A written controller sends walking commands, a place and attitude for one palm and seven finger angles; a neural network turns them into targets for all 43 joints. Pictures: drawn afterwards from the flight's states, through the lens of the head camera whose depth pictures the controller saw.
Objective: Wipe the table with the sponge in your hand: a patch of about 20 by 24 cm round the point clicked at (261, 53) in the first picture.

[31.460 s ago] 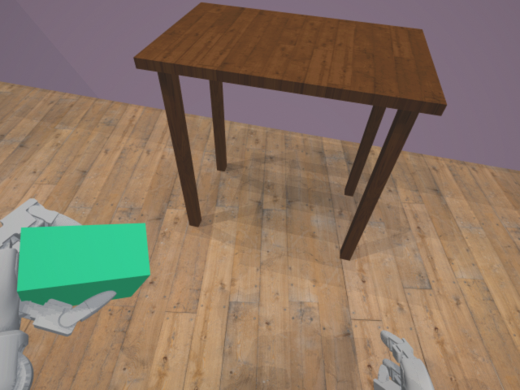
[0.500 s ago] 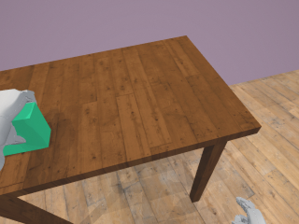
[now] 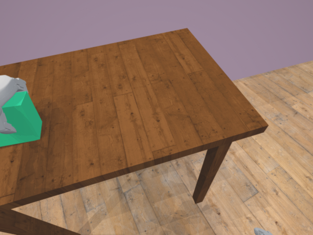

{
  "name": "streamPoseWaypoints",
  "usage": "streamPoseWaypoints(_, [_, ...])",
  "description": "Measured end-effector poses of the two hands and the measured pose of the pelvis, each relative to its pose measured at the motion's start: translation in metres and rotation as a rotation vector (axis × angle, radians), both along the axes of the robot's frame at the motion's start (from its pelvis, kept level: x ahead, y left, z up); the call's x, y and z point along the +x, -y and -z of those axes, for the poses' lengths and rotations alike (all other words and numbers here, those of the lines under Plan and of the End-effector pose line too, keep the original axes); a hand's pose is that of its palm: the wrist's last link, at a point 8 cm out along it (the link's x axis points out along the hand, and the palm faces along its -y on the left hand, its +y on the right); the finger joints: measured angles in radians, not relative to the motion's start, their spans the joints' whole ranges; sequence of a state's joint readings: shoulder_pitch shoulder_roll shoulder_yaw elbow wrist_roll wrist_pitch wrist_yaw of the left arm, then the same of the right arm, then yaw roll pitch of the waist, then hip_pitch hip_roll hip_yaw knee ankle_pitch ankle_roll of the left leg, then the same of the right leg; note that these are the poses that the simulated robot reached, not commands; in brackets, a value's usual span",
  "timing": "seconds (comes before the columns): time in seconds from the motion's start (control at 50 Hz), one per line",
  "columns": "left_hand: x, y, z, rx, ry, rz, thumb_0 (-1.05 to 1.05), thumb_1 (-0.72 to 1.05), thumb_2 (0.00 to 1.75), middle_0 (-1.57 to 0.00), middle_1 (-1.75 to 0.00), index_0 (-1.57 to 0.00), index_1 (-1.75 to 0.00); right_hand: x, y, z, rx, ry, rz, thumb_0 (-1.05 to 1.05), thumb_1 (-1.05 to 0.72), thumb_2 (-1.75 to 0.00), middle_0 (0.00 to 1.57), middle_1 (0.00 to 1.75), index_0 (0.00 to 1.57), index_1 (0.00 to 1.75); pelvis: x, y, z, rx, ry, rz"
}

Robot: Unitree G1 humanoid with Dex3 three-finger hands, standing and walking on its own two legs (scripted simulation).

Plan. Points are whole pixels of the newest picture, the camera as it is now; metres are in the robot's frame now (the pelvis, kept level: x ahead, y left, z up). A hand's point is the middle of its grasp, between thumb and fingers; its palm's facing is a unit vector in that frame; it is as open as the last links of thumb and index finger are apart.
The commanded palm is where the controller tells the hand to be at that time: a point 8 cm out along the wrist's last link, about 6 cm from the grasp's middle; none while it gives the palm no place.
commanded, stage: wipe forward along the first lane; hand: left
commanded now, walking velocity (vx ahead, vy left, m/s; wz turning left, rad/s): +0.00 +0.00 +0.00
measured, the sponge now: (11, 125) +0.33 +0.41 +0.10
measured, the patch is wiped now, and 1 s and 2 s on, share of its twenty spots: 0.20 0.20 0.45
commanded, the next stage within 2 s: slide across to the middle lane in 0.20 s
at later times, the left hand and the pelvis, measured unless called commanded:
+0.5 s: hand (10, 98) +0.38 +0.40 +0.15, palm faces -0.12 +0.06 -0.99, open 10.0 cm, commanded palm +0.37 +0.38 +0.19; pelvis +0.01 +0.02 +0.00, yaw +0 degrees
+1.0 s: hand (45, 85) +0.42 +0.33 +0.15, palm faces -0.01 +0.00 -1.00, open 10.0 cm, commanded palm +0.39 +0.33 +0.21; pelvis +0.04 +0.03 +0.01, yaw +0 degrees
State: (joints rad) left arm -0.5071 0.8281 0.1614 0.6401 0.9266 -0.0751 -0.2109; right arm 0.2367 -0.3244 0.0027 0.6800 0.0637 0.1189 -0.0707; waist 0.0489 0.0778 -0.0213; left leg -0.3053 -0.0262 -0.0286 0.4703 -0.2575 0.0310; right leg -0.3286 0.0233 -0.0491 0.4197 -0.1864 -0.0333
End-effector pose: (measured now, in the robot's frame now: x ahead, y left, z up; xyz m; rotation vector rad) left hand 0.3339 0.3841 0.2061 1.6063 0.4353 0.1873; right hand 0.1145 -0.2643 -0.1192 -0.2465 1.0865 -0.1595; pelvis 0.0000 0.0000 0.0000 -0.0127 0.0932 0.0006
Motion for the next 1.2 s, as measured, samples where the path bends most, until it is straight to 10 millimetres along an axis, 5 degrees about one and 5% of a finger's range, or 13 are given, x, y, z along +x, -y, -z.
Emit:
streamPoseWaypoints(0.22, [0.015, -0.012, 0.000, -0.018, 0.023, 0.009, 0.02, -0.54, 1.11, -0.77, -1.34, -0.77, -1.35, -0.030, 0.002, 0.005, -0.010, -0.098, 0.038, 0.01, -0.90, -0.90, 0.20, 0.30, 0.20, 0.30, 0.000, -0.004, 0.001, -0.003, -0.030, 0.002])
streamPoseWaypoints(0.46, [0.028, -0.011, -0.001, 0.032, 0.021, 0.046, 0.01, -0.54, 1.11, -0.76, -1.35, -0.76, -1.36, -0.034, -0.005, 0.004, -0.002, -0.118, 0.066, 0.01, -0.90, -0.90, 0.20, 0.30, 0.20, 0.30, 0.005, -0.014, 0.001, -0.009, -0.034, 0.009])
streamPoseWaypoints(0.7, [0.041, 0.008, -0.003, 0.003, 0.089, 0.082, 0.01, -0.53, 1.11, -0.74, -1.37, -0.75, -1.38, 0.018, -0.035, -0.001, 0.041, -0.029, -0.004, 0.01, -0.90, -0.90, 0.20, 0.30, 0.20, 0.30, 0.016, -0.024, -0.003, -0.008, -0.007, -0.009])
streamPoseWaypoints(0.94, [0.072, 0.051, -0.004, -0.032, 0.130, 0.131, 0.00, -0.53, 1.11, -0.74, -1.36, -0.74, -1.37, 0.077, -0.058, -0.011, 0.088, 0.094, -0.075, 0.01, -0.90, -0.90, 0.20, 0.30, 0.20, 0.30, 0.033, -0.029, -0.006, -0.006, -0.004, -0.006])
streamPoseWaypoints(1.2, [0.055, 0.067, -0.001, -0.049, 0.170, 0.058, 0.00, -0.51, 1.10, -0.73, -1.37, -0.73, -1.38, 0.102, -0.059, -0.012, 0.119, 0.117, -0.140, 0.01, -0.90, -0.90, 0.20, 0.30, 0.20, 0.30, 0.041, -0.022, -0.006, -0.001, 0.001, -0.012])
